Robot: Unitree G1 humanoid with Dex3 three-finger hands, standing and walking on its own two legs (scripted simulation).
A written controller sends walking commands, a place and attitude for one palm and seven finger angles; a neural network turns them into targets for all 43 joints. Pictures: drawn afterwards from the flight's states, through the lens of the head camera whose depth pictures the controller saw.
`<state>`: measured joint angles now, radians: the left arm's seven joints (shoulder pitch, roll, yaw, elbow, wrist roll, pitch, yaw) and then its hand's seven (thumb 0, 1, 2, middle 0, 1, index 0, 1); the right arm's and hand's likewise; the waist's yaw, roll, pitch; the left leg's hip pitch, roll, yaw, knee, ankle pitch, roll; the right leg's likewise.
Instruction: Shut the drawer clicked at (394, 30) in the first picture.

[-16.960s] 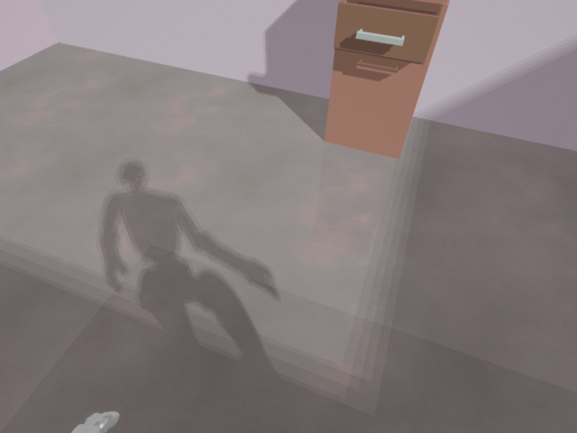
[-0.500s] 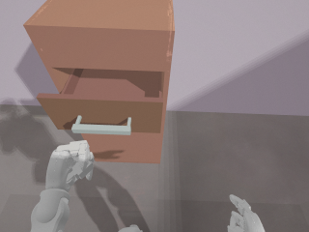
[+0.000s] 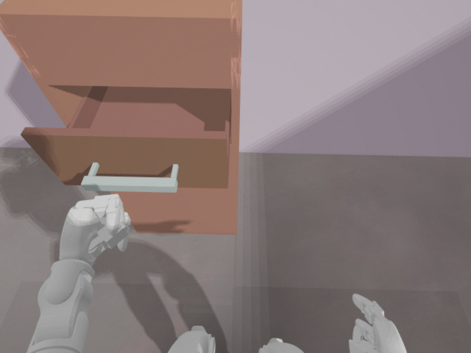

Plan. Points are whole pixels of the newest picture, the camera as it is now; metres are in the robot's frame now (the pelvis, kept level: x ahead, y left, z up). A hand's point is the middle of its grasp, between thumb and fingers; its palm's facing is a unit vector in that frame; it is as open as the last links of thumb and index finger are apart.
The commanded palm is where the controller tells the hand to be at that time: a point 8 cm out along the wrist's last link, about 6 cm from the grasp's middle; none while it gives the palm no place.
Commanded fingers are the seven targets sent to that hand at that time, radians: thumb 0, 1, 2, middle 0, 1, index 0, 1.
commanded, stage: bring the fist close to the handle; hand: left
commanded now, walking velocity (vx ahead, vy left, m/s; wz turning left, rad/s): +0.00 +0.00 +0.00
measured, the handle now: (132, 176) +0.45 +0.23 -0.02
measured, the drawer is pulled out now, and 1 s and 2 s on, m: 0.14 0.14 0.05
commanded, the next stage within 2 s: push the drawer shut in 0.98 s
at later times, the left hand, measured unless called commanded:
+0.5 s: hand (130, 219) +0.35 +0.21 -0.01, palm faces +0.01 -1.00 -0.02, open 3.2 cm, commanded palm +0.33 +0.26 -0.01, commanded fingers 0.00 0.90 0.90 -1.40 -1.60 -1.40 -1.60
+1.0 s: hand (135, 216) +0.36 +0.21 -0.02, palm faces +0.02 -1.00 -0.03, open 3.2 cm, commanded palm +0.34 +0.25 -0.01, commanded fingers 0.00 0.90 0.90 -1.40 -1.60 -1.40 -1.60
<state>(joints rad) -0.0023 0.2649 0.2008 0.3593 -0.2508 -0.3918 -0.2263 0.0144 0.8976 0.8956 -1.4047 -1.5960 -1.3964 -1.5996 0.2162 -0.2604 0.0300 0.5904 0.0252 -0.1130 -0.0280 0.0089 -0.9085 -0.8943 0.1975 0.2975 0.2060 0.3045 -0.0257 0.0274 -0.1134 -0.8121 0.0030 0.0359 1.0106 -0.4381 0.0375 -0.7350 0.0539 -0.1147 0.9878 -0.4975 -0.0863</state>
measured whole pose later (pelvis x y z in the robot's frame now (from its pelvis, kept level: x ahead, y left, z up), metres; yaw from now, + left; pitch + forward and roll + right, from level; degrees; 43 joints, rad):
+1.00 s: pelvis -0.01 +0.04 -0.04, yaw -2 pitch +21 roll -4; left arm -0.24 0.24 0.19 0.57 -0.17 -0.50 -0.12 0.01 0.90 0.90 -1.40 -1.60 -1.40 -1.60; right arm 0.24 -0.26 0.02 0.58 0.00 0.00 0.01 0.01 -0.91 -0.89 0.20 0.30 0.21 0.30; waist -0.05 0.03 -0.16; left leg -1.10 0.00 0.07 1.22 -0.50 0.09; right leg -1.01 0.04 -0.10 1.18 -0.55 -0.04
